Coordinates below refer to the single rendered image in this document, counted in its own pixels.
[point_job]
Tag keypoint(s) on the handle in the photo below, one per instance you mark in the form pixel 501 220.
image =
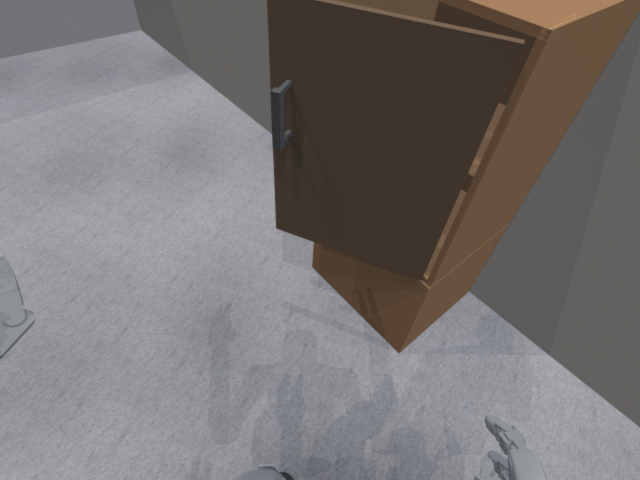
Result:
pixel 277 114

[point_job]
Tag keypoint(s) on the robot left hand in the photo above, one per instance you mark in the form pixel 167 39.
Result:
pixel 14 319

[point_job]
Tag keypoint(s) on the robot left shin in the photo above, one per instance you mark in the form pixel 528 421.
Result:
pixel 270 467

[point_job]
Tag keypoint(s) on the cupboard door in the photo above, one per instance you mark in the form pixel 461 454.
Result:
pixel 387 113

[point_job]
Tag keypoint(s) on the robot right hand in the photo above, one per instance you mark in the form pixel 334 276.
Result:
pixel 522 463

